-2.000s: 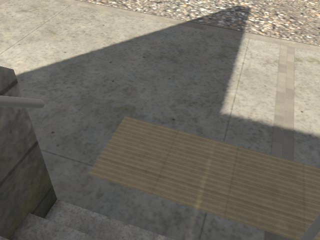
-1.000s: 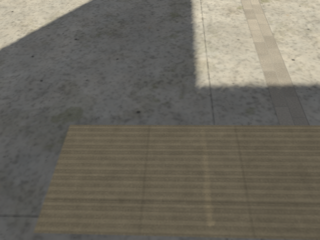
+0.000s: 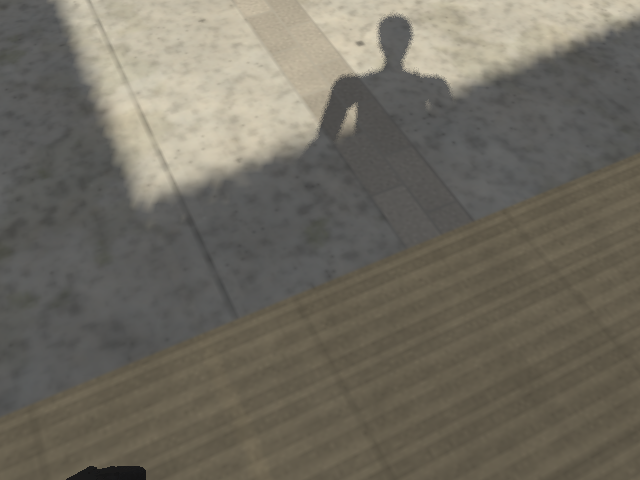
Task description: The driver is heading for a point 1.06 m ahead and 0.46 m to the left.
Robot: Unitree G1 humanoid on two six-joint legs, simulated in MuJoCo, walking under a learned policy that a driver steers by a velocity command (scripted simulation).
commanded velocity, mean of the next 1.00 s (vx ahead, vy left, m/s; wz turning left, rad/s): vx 0.04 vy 0.00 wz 0.80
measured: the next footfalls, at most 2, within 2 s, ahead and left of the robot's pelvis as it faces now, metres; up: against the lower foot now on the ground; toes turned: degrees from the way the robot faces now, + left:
right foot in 0.24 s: +0.21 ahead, -0.12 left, +0.00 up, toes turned +20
left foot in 0.64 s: +0.09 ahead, +0.15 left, +0.00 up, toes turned +39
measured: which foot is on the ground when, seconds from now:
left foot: down 0.00-0.22, up 0.24-0.62, down 0.64-1.00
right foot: up 0.00-0.22, down 0.24-0.66, up 0.68-1.00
